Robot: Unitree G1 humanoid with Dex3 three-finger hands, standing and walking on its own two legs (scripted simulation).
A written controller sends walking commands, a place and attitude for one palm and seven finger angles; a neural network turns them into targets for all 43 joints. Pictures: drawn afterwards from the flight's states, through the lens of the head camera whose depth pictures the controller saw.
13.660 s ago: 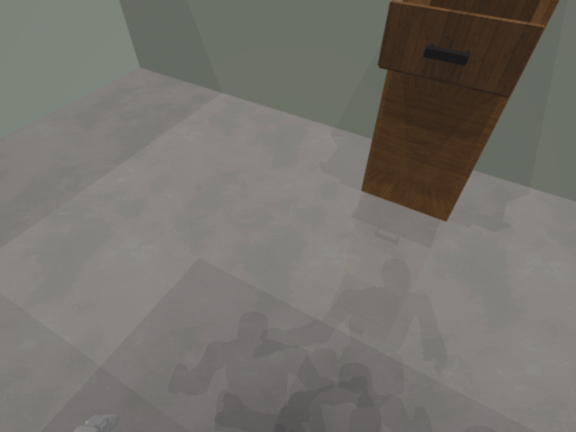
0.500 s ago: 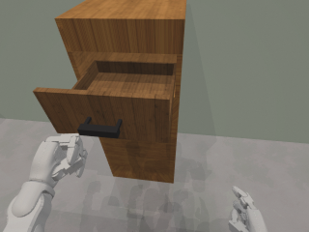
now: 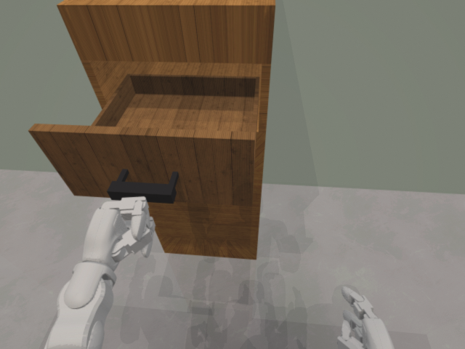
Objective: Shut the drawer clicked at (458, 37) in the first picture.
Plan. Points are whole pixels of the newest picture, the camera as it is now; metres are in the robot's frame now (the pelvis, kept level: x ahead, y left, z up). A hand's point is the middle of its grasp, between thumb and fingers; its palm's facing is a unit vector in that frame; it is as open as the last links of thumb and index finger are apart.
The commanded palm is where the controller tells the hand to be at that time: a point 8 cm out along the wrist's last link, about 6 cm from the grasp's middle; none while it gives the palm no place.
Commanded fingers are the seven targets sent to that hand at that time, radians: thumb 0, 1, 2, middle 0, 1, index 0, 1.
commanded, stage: bring the fist close to the handle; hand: left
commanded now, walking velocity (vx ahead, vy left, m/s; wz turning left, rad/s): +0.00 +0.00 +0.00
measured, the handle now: (146, 183) +0.37 +0.19 +0.09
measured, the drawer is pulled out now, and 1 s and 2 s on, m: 0.25 0.25 0.13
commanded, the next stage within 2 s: push the drawer shut in 0.48 s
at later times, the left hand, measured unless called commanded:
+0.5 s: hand (150, 232) +0.27 +0.15 +0.09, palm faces +0.01 -1.00 -0.06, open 3.3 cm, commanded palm +0.25 +0.21 +0.09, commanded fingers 0.00 0.90 0.90 -1.40 -1.60 -1.40 -1.60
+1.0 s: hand (146, 220) +0.30 +0.17 +0.09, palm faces +0.00 -1.00 -0.05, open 3.0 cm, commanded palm +0.30 +0.21 +0.09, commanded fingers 0.00 0.90 0.90 -1.40 -1.60 -1.40 -1.60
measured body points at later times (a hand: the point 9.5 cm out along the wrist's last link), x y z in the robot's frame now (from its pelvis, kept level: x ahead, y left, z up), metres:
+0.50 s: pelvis +0.00 -0.01 +0.00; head +0.01 -0.03 +0.45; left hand +0.27 +0.21 +0.10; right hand +0.17 -0.24 -0.09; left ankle -0.03 +0.11 -0.73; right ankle +0.02 -0.12 -0.73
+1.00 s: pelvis -0.01 -0.01 +0.00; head +0.01 -0.03 +0.44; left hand +0.29 +0.22 +0.09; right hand +0.15 -0.24 -0.10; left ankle -0.03 +0.11 -0.73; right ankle +0.02 -0.12 -0.73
